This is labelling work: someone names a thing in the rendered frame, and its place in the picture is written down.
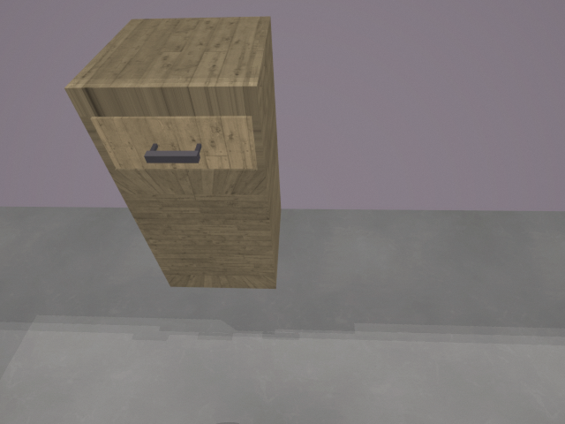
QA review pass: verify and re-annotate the cabinet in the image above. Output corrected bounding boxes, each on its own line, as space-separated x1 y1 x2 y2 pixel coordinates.
64 16 281 289

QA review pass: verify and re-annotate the handle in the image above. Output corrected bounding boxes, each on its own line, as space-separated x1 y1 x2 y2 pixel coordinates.
144 143 201 163

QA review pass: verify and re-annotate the drawer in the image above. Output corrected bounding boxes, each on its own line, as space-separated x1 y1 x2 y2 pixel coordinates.
90 116 257 169

